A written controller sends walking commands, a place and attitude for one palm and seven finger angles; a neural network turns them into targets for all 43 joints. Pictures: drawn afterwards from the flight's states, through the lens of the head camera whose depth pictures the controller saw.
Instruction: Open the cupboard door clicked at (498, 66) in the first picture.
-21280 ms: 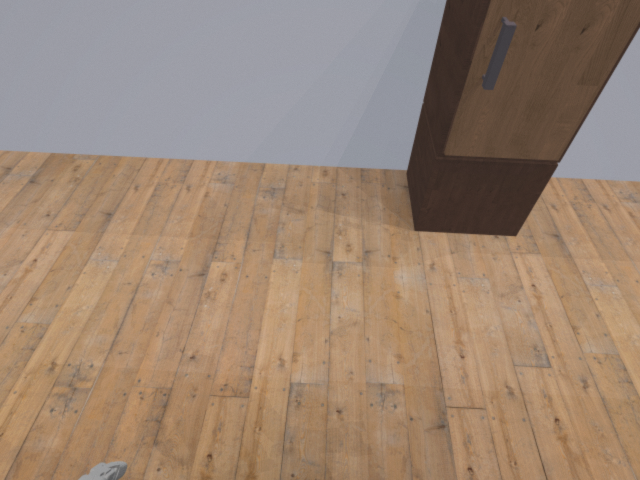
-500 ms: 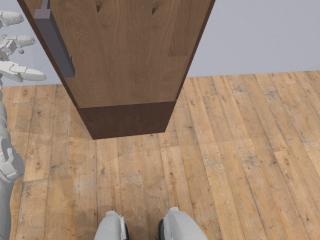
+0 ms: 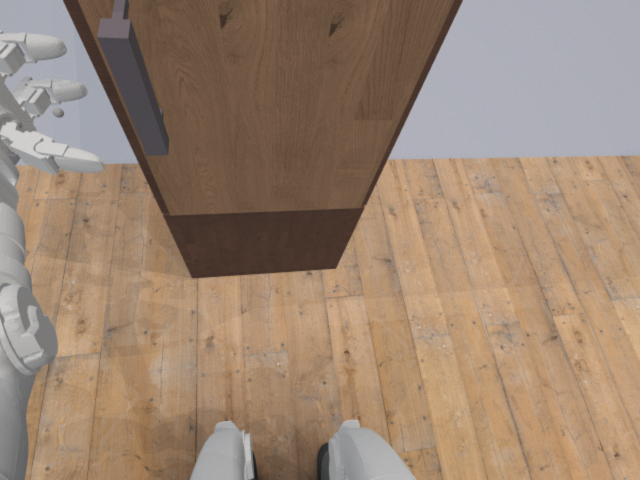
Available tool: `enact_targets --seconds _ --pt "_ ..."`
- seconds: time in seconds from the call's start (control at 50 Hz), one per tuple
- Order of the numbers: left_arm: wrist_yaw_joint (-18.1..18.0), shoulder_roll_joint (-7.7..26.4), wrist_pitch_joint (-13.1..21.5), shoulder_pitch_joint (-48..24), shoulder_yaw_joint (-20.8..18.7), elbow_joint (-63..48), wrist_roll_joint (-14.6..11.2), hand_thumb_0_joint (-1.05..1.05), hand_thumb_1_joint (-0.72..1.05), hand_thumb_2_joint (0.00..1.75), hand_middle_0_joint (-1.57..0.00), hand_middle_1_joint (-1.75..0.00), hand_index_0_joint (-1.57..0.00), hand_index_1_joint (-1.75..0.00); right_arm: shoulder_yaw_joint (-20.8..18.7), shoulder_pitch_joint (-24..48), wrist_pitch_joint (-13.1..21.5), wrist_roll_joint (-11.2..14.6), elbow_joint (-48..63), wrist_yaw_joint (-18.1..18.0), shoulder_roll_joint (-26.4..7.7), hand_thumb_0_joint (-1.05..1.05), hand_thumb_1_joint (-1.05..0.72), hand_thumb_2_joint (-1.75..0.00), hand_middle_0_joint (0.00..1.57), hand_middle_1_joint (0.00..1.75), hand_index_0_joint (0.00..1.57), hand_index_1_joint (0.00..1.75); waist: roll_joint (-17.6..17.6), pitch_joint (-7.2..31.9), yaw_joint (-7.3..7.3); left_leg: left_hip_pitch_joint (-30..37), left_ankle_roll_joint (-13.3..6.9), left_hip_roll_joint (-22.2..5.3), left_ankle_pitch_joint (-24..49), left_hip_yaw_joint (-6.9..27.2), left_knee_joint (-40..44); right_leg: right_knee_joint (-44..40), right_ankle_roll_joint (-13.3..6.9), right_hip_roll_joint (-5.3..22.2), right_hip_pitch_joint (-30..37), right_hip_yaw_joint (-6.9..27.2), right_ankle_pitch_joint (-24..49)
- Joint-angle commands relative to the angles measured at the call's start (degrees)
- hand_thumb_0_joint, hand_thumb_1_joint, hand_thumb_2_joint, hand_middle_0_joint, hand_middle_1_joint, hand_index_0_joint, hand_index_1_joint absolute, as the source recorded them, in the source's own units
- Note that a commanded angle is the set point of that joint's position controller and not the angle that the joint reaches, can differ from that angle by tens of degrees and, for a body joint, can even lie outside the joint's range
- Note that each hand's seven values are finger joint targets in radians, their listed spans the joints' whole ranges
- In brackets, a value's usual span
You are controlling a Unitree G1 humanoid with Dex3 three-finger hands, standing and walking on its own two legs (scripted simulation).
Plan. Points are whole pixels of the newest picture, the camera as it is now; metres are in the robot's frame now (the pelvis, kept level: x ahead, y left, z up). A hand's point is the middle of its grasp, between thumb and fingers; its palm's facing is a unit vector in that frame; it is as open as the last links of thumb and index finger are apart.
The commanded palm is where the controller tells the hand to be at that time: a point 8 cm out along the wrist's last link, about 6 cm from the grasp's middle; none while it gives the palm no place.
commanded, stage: move the hooked fingers beside the handle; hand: left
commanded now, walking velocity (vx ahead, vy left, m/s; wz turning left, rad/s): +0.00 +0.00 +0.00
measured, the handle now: (141, 83) +0.57 +0.18 +0.09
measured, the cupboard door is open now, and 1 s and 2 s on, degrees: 0 0 0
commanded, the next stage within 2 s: slide the fingers in behind the handle in 0.26 s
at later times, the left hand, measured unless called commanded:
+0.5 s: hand (60, 111) +0.52 +0.25 +0.09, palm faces +0.02 -1.00 -0.01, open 14.0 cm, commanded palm +0.51 +0.28 +0.09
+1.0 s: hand (97, 110) +0.53 +0.22 +0.08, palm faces +0.05 -1.00 +0.00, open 14.1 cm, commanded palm +0.51 +0.24 +0.09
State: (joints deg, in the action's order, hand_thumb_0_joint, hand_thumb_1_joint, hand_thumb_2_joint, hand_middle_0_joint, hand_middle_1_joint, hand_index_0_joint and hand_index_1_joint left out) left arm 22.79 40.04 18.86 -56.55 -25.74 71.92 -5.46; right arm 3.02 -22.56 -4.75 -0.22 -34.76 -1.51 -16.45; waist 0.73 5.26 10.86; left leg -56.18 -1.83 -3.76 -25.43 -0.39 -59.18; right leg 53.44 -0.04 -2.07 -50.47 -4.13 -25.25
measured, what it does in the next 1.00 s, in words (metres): stands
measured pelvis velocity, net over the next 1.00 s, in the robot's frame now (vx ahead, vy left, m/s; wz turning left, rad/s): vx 0.00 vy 0.00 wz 0.00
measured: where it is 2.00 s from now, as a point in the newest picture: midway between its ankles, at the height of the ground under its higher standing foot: outside the picture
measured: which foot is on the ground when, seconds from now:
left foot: down 0.00-1.00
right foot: down 0.00-1.00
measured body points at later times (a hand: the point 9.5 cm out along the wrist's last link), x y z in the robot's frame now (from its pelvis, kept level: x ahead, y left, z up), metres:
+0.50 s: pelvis +0.00 +0.00 +0.00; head +0.15 +0.04 +0.42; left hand +0.51 +0.31 +0.09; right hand -0.03 -0.27 -0.10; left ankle +0.02 +0.09 -0.67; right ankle +0.00 -0.13 -0.67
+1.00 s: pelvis +0.00 +0.00 +0.00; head +0.14 +0.03 +0.43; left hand +0.52 +0.27 +0.09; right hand -0.01 -0.26 -0.11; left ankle +0.02 +0.09 -0.67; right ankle +0.00 -0.13 -0.67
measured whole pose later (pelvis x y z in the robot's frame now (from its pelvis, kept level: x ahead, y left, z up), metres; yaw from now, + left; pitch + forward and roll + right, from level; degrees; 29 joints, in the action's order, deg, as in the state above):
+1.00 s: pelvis +0.00 +0.00 +0.00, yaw +0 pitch +23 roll -4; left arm 15.2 34.9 19.6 -56.5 -24.0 70.6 -4.8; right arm 3.0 -24.1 -4.4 -1.0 -35.6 0.3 -15.0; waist 1.6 5.6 10.9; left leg -56.7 -1.8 -3.7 -25.7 -0.8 -59.6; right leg 54.5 -0.1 -2.1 -51.4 -3.6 -25.7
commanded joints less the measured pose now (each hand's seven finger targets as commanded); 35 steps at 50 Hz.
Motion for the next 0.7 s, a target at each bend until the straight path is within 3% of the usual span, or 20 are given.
enact_targets --seconds 0.0,0.04,0.1,0.12,0.16,0.18,0.2,0.22,0.24,0.3,0.36,0.42,0.46,0.52,0.54,0.56,0.6,0.62,0.66,0.68 --pt "-1.2 15.5 3.8 -25.2 -2.5 -12.5 -0.9 0.00 -0.50 0.30 -0.30 -1.20 -0.30 -1.20 -3.9 -12.3 0.3 -0.5 1.7 -0.9 -11.4 0.00 -0.90 -0.90 0.20 0.30 0.20 0.30 13.2 28.5 0.61 31.6 0.5 0.8 28.9 5.2 4.4 -4.3 -1.3 -2.1 1.1 1.3 18.3" --pt "-1.5 14.5 3.9 -25.6 -1.7 -12.8 -0.6 0.00 -0.50 0.30 -0.30 -1.20 -0.30 -1.20 -3.9 -12.2 0.2 -0.5 1.6 -0.6 -11.1 0.00 -0.90 -0.90 0.20 0.30 0.20 0.30 12.5 29.7 0.88 31.8 0.6 0.7 29.8 5.3 4.0 -4.1 -1.1 -2.2 1.4 1.3 19.2" --pt "-1.6 18.2 3.1 -23.8 -4.4 -10.0 -0.3 0.00 -0.50 0.30 -0.30 -1.20 -0.30 -1.20 -3.6 -12.1 0.3 -0.4 2.3 -0.8 -11.6 0.00 -0.90 -0.90 0.20 0.30 0.20 0.30 9.1 27.3 0.60 26.3 -0.1 1.1 26.5 4.4 3.8 -4.1 -1.0 -2.2 4.0 1.8 19.4" --pt "-1.6 19.7 3.2 -25.1 -4.6 -11.0 0.0 0.00 -0.50 0.30 -0.30 -1.20 -0.30 -1.20 -3.5 -11.9 0.2 -0.4 2.5 -0.8 -11.6 0.00 -0.90 -0.90 0.20 0.30 0.20 0.30 9.8 28.1 0.62 25.6 -0.1 1.1 26.1 4.1 3.9 -3.9 -0.8 -2.1 4.9 1.9 19.8" --pt "-1.5 19.6 3.3 -24.4 -4.1 -11.2 0.5 0.00 -0.50 0.30 -0.30 -1.20 -0.30 -1.20 -3.3 -11.7 0.1 -0.2 2.9 -0.8 -11.4 0.00 -0.90 -0.90 0.20 0.30 0.20 0.30 11.7 27.9 0.24 26.1 0.1 1.1 25.5 4.1 4.0 -3.9 -1.0 -2.1 4.1 1.9 18.8" --pt "-1.3 18.9 3.6 -25.2 -3.6 -12.2 0.2 0.00 -0.50 0.30 -0.30 -1.20 -0.30 -1.20 -3.4 -11.7 0.1 -0.3 2.8 -0.7 -11.4 0.00 -0.90 -0.90 0.20 0.30 0.20 0.30 11.3 28.1 0.80 26.5 0.0 1.0 25.3 4.1 3.9 -4.1 -0.8 -2.1 3.9 1.9 18.7" --pt "-1.1 19.3 4.3 -25.8 -4.4 -13.6 -0.3 0.00 -0.50 0.30 -0.30 -1.20 -0.30 -1.20 -3.5 -12.0 0.1 -0.4 2.8 -0.8 -11.4 0.00 -0.90 -0.90 0.20 0.30 0.20 0.30 11.5 29.5 0.50 27.8 0.1 1.0 26.8 4.5 3.9 -3.8 -1.0 -2.3 4.3 1.8 19.4" --pt "-0.9 19.7 4.7 -25.5 -4.6 -14.6 -0.3 0.00 -0.50 0.30 -0.30 -1.20 -0.30 -1.20 -3.7 -12.0 0.0 -0.4 2.7 -0.7 -11.5 0.00 -0.90 -0.90 0.20 0.30 0.20 0.30 13.9 31.3 0.03 30.0 0.5 0.8 28.3 4.6 3.9 -3.7 -1.1 -2.3 3.7 1.7 19.6" --pt "-0.5 17.7 4.6 -25.1 -3.7 -14.6 -0.8 0.00 -0.50 0.30 -0.30 -1.20 -0.30 -1.20 -3.7 -12.1 0.1 -0.4 2.6 -0.6 -11.3 0.00 -0.90 -0.90 0.20 0.30 0.20 0.30 13.2 31.9 0.37 30.4 0.4 0.9 28.5 4.5 3.7 -3.9 -1.0 -2.4 3.6 1.7 19.8" --pt "0.6 17.7 3.4 -22.5 -4.1 -11.1 -1.4 0.00 -0.50 0.30 -0.30 -1.20 -0.30 -1.20 -3.7 -12.6 0.0 -0.2 2.1 -0.9 -11.5 0.00 -0.90 -0.90 0.20 0.30 0.20 0.30 9.9 28.6 0.66 27.4 -0.1 0.9 27.2 4.3 3.9 -4.3 -1.0 -2.5 4.5 1.7 20.3" --pt "0.7 16.8 2.4 -23.7 -2.4 -10.6 -1.0 0.00 -0.50 0.30 -0.30 -1.20 -0.30 -1.20 -3.4 -12.6 -0.2 0.0 2.0 -0.9 -11.4 0.00 -0.90 -0.90 0.20 0.30 0.20 0.30 10.5 26.4 1.03 25.9 -0.1 1.0 24.0 4.2 4.5 -4.8 -0.9 -2.4 3.3 1.6 17.7" --pt "0.2 15.7 3.6 -25.9 -2.0 -13.9 -1.4 0.00 -0.50 0.30 -0.30 -1.20 -0.30 -1.20 -3.8 -12.8 0.0 -0.3 1.5 -0.9 -11.3 0.00 -0.90 -0.90 0.20 0.30 0.20 0.30 13.5 29.0 1.16 29.9 0.3 0.7 26.1 5.0 4.3 -4.6 -1.1 -2.4 1.2 1.4 17.5" --pt "-0.2 13.1 3.5 -26.0 -0.7 -12.5 -1.6 0.00 -0.50 0.30 -0.30 -1.20 -0.30 -1.20 -3.8 -13.1 0.1 -0.5 0.8 -0.7 -11.2 0.00 -0.90 -0.90 0.20 0.30 0.20 0.30 11.4 27.0 1.92 29.2 0.2 0.6 25.1 5.2 4.3 -4.8 -1.1 -2.5 0.4 1.0 16.3" --pt "-1.4 14.4 3.3 -26.8 -1.5 -12.1 -1.1 0.00 -0.50 0.30 -0.30 -1.20 -0.30 -1.20 -3.8 -13.1 0.3 -0.6 0.8 -0.7 -11.4 0.00 -0.90 -0.90 0.20 0.30 0.20 0.30 12.8 27.0 1.47 28.9 0.3 0.7 23.7 5.3 4.6 -4.8 -1.2 -2.3 -0.2 1.2 15.0" --pt "-1.9 12.9 3.0 -26.2 -0.5 -11.3 -0.8 0.00 -0.50 0.30 -0.30 -1.20 -0.30 -1.20 -3.8 -13.1 0.3 -0.6 0.9 -0.6 -11.2 0.00 -0.90 -0.90 0.20 0.30 0.20 0.30 12.5 26.5 1.66 28.5 0.3 0.8 23.3 5.2 4.6 -4.9 -1.2 -2.3 -0.4 1.1 14.7" --pt "-2.4 13.6 3.0 -27.0 -0.9 -11.9 -0.6 0.00 -0.50 0.30 -0.30 -1.20 -0.30 -1.20 -3.7 -13.1 0.3 -0.7 0.9 -0.6 -11.3 0.00 -0.90 -0.90 0.20 0.30 0.20 0.30 12.1 26.2 1.74 28.2 0.3 0.7 23.2 5.3 4.8 -4.8 -1.1 -2.2 -0.2 1.0 14.7" --pt "-3.5 15.3 3.4 -26.9 -2.5 -12.8 -0.1 0.00 -0.50 0.30 -0.30 -1.20 -0.30 -1.20 -3.8 -13.4 0.5 -0.9 1.2 -0.5 -11.4 0.00 -0.90 -0.90 0.20 0.30 0.20 0.30 12.0 28.4 1.24 28.6 0.1 0.9 24.7 5.2 4.3 -4.3 -1.3 -2.3 0.9 1.2 16.0" --pt "-3.9 16.3 4.0 -27.8 -3.0 -14.7 0.2 0.00 -0.50 0.30 -0.30 -1.20 -0.30 -1.20 -3.8 -13.3 0.5 -1.0 1.4 -0.3 -11.2 0.00 -0.90 -0.90 0.20 0.30 0.20 0.30 14.4 30.5 0.47 29.7 0.5 0.9 26.3 5.1 4.2 -4.0 -1.2 -2.2 1.9 1.4 17.1" --pt "-4.4 12.4 4.3 -26.6 -1.1 -15.3 0.1 0.00 -0.50 0.30 -0.30 -1.20 -0.30 -1.20 -4.0 -13.0 0.5 -1.1 1.4 0.1 -10.7 0.00 -0.90 -0.90 0.20 0.30 0.20 0.30 13.7 30.6 0.88 31.5 0.6 0.7 27.4 5.2 4.2 -4.1 -1.2 -2.4 1.3 0.9 17.6" --pt "-4.7 13.6 4.5 -24.9 -2.3 -15.5 0.0 0.00 -0.50 0.30 -0.30 -1.20 -0.30 -1.20 -4.1 -13.0 0.4 -1.0 1.6 0.2 -10.9 0.00 -0.90 -0.90 0.20 0.30 0.20 0.30 13.3 31.0 0.01 31.2 0.7 0.8 27.9 5.1 4.3 -4.1 -1.2 -2.4 2.5 1.0 18.2"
